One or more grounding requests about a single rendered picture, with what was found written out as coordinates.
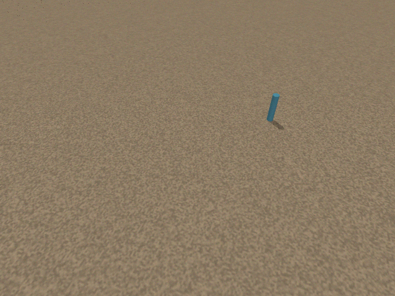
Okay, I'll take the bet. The can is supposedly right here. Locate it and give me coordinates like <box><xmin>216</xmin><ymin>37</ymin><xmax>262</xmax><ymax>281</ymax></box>
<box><xmin>267</xmin><ymin>93</ymin><xmax>280</xmax><ymax>121</ymax></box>

